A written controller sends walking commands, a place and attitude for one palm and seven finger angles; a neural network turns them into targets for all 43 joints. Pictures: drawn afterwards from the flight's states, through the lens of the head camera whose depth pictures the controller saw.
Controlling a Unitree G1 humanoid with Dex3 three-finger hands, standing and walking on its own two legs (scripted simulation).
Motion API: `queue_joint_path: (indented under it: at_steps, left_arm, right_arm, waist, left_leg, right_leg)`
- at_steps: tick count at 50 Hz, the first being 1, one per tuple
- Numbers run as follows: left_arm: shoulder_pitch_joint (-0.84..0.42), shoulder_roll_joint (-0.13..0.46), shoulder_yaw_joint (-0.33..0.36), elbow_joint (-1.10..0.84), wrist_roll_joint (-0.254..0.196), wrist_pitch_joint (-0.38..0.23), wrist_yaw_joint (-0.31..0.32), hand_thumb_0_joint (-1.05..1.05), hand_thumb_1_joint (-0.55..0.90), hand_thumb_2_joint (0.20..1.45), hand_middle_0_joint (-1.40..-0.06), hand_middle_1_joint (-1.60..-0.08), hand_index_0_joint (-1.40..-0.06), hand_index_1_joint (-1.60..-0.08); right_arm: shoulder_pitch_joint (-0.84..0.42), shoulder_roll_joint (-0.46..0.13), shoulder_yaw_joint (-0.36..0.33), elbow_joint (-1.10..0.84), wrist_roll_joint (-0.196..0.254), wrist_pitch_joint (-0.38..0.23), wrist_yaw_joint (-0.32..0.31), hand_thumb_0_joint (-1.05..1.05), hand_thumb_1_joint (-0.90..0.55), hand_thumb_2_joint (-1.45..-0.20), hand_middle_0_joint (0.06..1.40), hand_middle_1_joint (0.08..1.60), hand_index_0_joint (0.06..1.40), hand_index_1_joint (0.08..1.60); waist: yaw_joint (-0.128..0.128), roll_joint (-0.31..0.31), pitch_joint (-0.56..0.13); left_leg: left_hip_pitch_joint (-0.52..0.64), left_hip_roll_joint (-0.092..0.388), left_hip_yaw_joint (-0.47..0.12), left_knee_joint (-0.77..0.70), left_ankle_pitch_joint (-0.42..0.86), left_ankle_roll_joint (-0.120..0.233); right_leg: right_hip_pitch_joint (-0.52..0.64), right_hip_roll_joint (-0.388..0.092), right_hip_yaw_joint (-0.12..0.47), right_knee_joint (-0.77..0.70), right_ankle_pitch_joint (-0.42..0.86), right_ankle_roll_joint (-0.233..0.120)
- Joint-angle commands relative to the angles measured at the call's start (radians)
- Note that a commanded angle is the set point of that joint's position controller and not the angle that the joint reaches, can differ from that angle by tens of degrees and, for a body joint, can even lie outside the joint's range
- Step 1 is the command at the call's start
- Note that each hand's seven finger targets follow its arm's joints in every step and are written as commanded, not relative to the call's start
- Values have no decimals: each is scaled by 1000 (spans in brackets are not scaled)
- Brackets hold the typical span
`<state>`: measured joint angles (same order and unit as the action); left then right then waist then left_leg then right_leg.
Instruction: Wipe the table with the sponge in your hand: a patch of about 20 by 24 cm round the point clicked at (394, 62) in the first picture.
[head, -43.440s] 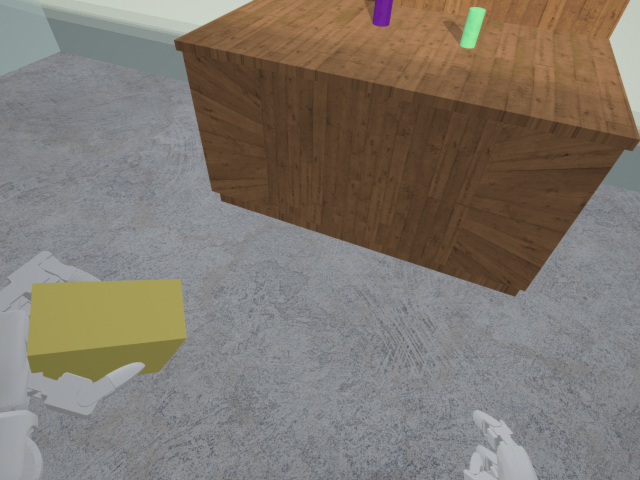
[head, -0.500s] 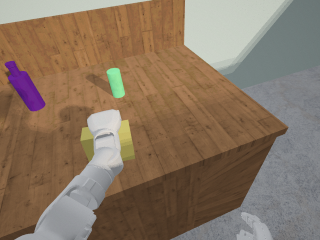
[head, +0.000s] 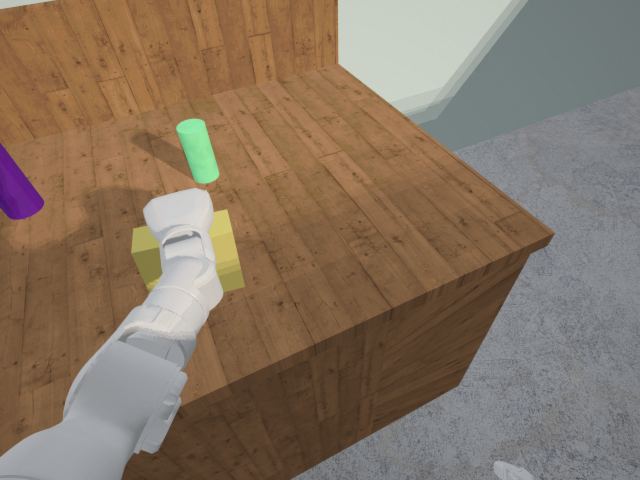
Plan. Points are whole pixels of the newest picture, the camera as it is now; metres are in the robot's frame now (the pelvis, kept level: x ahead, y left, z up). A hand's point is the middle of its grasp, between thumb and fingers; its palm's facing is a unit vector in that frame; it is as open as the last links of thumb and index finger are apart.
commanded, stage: wipe forward along the third lane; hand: left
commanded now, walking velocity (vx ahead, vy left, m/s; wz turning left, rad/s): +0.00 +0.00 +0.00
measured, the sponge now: (194, 267) +0.42 +0.20 +0.03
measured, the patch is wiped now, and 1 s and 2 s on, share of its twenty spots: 1.00 1.00 1.00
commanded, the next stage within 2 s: wipe back along the third lane in 0.58 s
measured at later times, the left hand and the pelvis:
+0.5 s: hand (178, 222) +0.47 +0.22 +0.07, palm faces -0.07 -0.03 -1.00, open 10.0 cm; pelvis +0.01 +0.02 +0.00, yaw -1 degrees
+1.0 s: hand (171, 220) +0.48 +0.24 +0.07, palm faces -0.02 -0.02 -1.00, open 10.0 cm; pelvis +0.02 +0.05 +0.00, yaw -2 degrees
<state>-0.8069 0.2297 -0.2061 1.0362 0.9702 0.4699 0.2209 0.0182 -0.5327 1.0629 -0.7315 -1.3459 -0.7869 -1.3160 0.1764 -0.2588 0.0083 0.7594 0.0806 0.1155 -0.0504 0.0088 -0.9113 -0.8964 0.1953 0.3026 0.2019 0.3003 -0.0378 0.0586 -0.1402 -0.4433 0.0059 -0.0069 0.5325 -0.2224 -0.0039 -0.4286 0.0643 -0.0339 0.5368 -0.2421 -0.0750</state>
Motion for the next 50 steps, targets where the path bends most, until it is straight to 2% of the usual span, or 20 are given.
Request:
queue_joint_path:
  at_steps: [1, 2, 3, 5, 9, 11, 14, 15, 18, 20, 24, 25, 28, 33, 36, 38, 39, 40, 42, 50]
  left_arm:
    - [-357, 213, 23, -61, 57, 19, 37, 0, 100, 1300, -1200, -1600, -1200, -1600]
    - [-371, 198, 11, -64, 51, 20, 36, 0, 100, 1300, -1200, -1600, -1200, -1600]
    - [-397, 219, 33, -68, 45, 15, 36, 0, 100, 1300, -1200, -1600, -1200, -1600]
    - [-384, 275, 62, -36, 57, 15, 39, 0, 100, 1300, -1200, -1600, -1200, -1600]
    - [-408, 254, 46, -31, 56, 10, 40, 0, 100, 1300, -1200, -1600, -1200, -1600]
    - [-432, 289, 60, -8, 66, 15, 42, 0, 100, 1300, -1200, -1600, -1200, -1600]
    - [-482, 261, 41, 1, 67, 8, 42, 0, 100, 1300, -1200, -1600, -1200, -1600]
    - [-470, 296, 71, 17, 70, 9, 46, 0, 100, 1300, -1200, -1600, -1200, -1600]
    - [-486, 268, 57, 14, 71, 3, 47, 0, 100, 1300, -1200, -1600, -1200, -1600]
    - [-468, 300, 77, 43, 83, 3, 53, 0, 100, 1300, -1200, -1600, -1200, -1600]
    - [-524, 308, 71, 55, 78, 6, 55, 0, 100, 1300, -1200, -1600, -1200, -1600]
    - [-527, 334, 87, 77, 88, 9, 57, 0, 100, 1300, -1200, -1600, -1200, -1600]
    - [-567, 300, 72, 82, 91, 3, 57, 0, 100, 1300, -1200, -1600, -1200, -1600]
    - [-600, 322, 88, 111, 95, -5, 59, 0, 100, 1300, -1200, -1600, -1200, -1600]
    - [-553, 238, 40, 116, 89, -7, 60, 0, 100, 1300, -1200, -1600, -1200, -1600]
    - [-492, 222, 66, 110, 70, -18, 63, 0, 100, 1300, -1200, -1600, -1200, -1600]
    - [-464, 221, 62, 103, 65, -17, 64, 0, 100, 1300, -1200, -1600, -1200, -1600]
    - [-477, 210, 53, 96, 62, -15, 68, 0, 100, 1300, -1200, -1600, -1200, -1600]
    - [-427, 156, 24, 93, 47, -1, 69, 0, 100, 1300, -1200, -1600, -1200, -1600]
    - [-339, 63, -19, 10, 5, 49, 66, 0, 100, 1300, -1200, -1600, -1200, -1600]
  right_arm:
    - [-72, -117, -37, -129, -7, -40, 5, 0, -900, -900, 200, 300, 200, 300]
    - [-71, -116, -37, -131, -6, -40, 6, 0, -900, -900, 200, 300, 200, 300]
    - [-69, -117, -39, -128, -6, -41, 5, 0, -900, -900, 200, 300, 200, 300]
    - [-51, -127, -38, -120, -10, -39, 3, 0, -900, -900, 200, 300, 200, 300]
    - [-43, -126, -41, -121, -11, -41, 6, 0, -900, -900, 200, 300, 200, 300]
    - [-34, -131, -39, -113, -12, -40, 6, 0, -900, -900, 200, 300, 200, 300]
    - [-18, -131, -44, -106, -14, -46, 6, 0, -900, -900, 200, 300, 200, 300]
    - [-7, -134, -46, -100, -18, -47, 8, 0, -900, -900, 200, 300, 200, 300]
    - [-2, -129, -48, -104, -18, -47, 13, 0, -900, -900, 200, 300, 200, 300]
    - [16, -136, -49, -98, -23, -45, 17, 0, -900, -900, 200, 300, 200, 300]
    - [29, -141, -49, -93, -24, -47, 18, 0, -900, -900, 200, 300, 200, 300]
    - [35, -143, -49, -86, -24, -49, 20, 0, -900, -900, 200, 300, 200, 300]
    - [45, -139, -54, -82, -26, -56, 24, 0, -900, -900, 200, 300, 200, 300]
    - [78, -145, -59, -73, -31, -61, 30, 0, -900, -900, 200, 300, 200, 300]
    - [90, -137, -63, -80, -34, -64, 41, 0, -900, -900, 200, 300, 200, 300]
    - [83, -133, -70, -83, -36, -65, 47, 0, -900, -900, 200, 300, 200, 300]
    - [82, -136, -69, -89, -37, -62, 48, 0, -900, -900, 200, 300, 200, 300]
    - [78, -135, -69, -87, -37, -60, 49, 0, -900, -900, 200, 300, 200, 300]
    - [60, -128, -66, -93, -31, -56, 55, 0, -900, -900, 200, 300, 200, 300]
    - [-17, -117, -63, -108, -23, -35, 66, 0, -900, -900, 200, 300, 200, 300]
  waist:
    - [-6, -123, -225]
    - [-13, -122, -220]
    - [-19, -149, -235]
    - [-13, -139, -228]
    - [-21, -115, -230]
    - [-28, -120, -221]
    - [-46, -107, -232]
    - [-38, -109, -251]
    - [-40, -93, -290]
    - [-38, -98, -284]
    - [-54, -105, -274]
    - [-54, -87, -268]
    - [-65, -62, -279]
    - [-72, -60, -307]
    - [-66, -46, -324]
    - [-47, -65, -351]
    - [-39, -68, -345]
    - [-47, -78, -333]
    - [-34, -91, -301]
    - [1, -69, -268]
  left_leg:
    - [39, -31, 20, -38, 42, 48]
    - [41, -30, 24, -37, 42, 50]
    - [38, -29, 18, -37, 50, 52]
    - [22, -30, 18, -35, 51, 50]
    - [31, -28, 20, -34, 63, 51]
    - [23, -27, 18, -36, 48, 51]
    - [40, -22, 13, -32, 63, 52]
    - [39, -22, 17, -26, 74, 52]
    - [41, -23, 12, -20, 110, 50]
    - [35, -20, 11, -14, 113, 50]
    - [28, -17, 6, -16, 108, 50]
    - [27, -15, 4, -13, 104, 50]
    - [46, -9, -6, -9, 125, 49]
    - [46, -3, -17, 3, 143, 46]
    - [75, 1, -18, 8, 160, 45]
    - [87, 3, -20, 13, 201, 46]
    - [86, 3, -18, 11, 194, 44]
    - [85, 5, -16, 9, 186, 45]
    - [82, 3, -15, -6, 168, 43]
    - [149, 8, -23, -31, 208, 36]
  right_leg:
    - [149, -56, 73, -113, 162, 49]
    - [147, -57, 75, -118, 174, 51]
    - [159, -56, 74, -115, 189, 53]
    - [160, -56, 74, -110, 192, 52]
    - [147, -54, 69, -109, 208, 51]
    - [133, -53, 68, -114, 180, 52]
    - [107, -48, 57, -106, 183, 50]
    - [120, -49, 59, -102, 206, 50]
    - [132, -47, 54, -86, 259, 45]
    - [123, -44, 49, -81, 259, 45]
    - [104, -41, 43, -82, 245, 47]
    - [88, -40, 44, -81, 233, 45]
    - [52, -32, 33, -73, 219, 39]
    - [32, -26, 26, -59, 216, 36]
    - [12, -17, 16, -55, 206, 33]
    - [38, -16, 15, -51, 245, 30]
    - [46, -15, 13, -54, 240, 32]
    - [39, -15, 13, -55, 237, 34]
    - [43, -15, 8, -68, 216, 33]
    - [56, -11, -7, -76, 206, 21]
